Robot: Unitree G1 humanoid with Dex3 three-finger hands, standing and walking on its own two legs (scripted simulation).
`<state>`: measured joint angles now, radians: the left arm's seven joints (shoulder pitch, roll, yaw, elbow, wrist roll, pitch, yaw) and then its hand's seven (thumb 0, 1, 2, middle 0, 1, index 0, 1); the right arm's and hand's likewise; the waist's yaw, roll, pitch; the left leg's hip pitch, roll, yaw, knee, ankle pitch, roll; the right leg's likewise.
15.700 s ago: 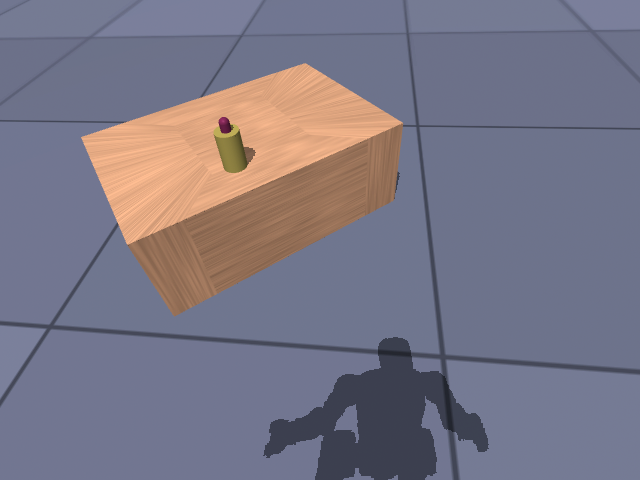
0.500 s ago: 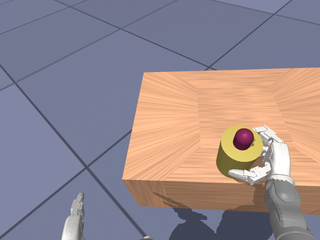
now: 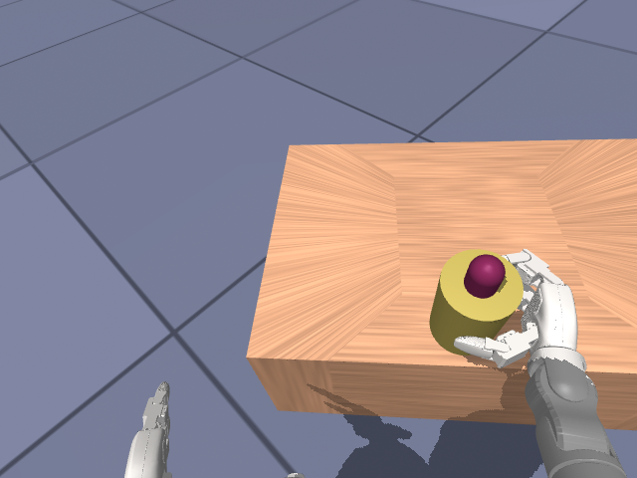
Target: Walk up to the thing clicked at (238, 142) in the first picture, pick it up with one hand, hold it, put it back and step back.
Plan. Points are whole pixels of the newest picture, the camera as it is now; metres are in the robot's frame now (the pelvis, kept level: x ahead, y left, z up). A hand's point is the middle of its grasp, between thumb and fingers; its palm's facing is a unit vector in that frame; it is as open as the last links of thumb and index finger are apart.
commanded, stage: hold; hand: right
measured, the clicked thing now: (472, 299) +0.33 -0.14 +0.05
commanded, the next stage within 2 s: crouch in 1.68 s
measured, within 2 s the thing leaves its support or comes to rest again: neither
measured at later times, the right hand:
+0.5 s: hand (499, 309) +0.33 -0.18 +0.02, palm faces +0.17 +0.98 -0.03, open 11.5 cm
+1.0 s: hand (493, 306) +0.34 -0.17 +0.02, palm faces +0.17 +0.99 -0.02, open 11.5 cm
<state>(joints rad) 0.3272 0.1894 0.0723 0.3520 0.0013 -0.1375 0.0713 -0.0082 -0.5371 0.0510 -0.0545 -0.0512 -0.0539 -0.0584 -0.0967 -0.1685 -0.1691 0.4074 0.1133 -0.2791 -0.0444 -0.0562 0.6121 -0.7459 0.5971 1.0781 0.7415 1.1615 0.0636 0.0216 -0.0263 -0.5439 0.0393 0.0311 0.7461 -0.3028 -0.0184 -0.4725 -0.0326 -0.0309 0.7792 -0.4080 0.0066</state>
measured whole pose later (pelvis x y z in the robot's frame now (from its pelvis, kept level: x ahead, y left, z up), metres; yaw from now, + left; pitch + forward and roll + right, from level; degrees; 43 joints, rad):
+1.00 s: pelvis +0.00 +0.00 +0.00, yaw +0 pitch +6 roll +0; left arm 0.33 0.20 0.08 0.33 0.00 -0.14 0.07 -0.01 -0.54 0.05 -0.06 -0.05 -0.06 -0.06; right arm -0.10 -0.17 -0.18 0.43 0.11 -0.30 -0.04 -0.06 0.61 -0.74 0.59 1.09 0.74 1.18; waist 0.07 0.03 -0.03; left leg -0.56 0.04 0.03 0.76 -0.31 -0.02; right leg -0.49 -0.03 -0.03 0.79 -0.42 0.01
